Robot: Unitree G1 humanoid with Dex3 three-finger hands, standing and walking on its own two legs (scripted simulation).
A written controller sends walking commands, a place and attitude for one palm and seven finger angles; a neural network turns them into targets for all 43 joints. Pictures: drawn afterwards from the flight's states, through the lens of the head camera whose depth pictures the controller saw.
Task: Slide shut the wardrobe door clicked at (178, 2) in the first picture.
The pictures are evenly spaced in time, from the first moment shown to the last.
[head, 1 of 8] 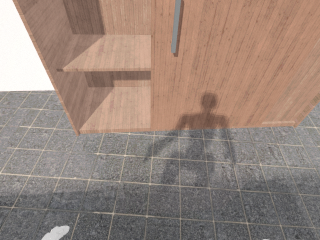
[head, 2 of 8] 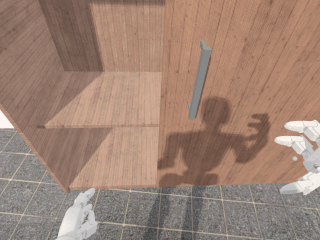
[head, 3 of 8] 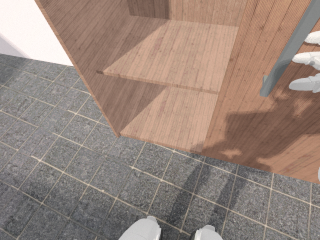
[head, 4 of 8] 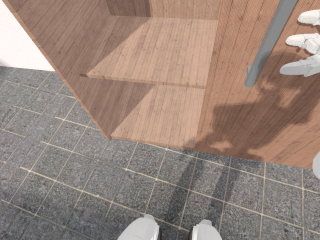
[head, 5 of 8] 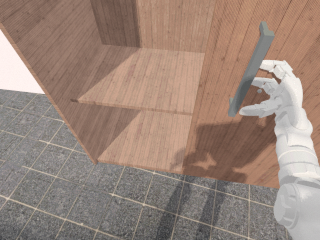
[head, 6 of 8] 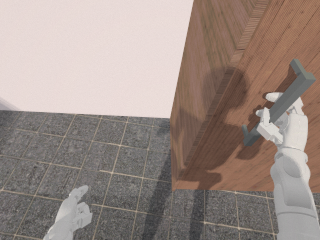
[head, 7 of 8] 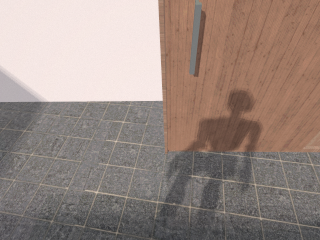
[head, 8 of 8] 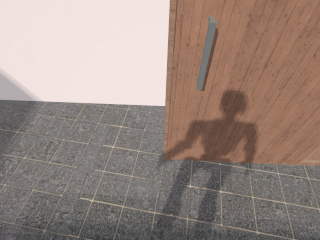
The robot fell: no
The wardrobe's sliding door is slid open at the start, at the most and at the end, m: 0.56 0.56 0.00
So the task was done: yes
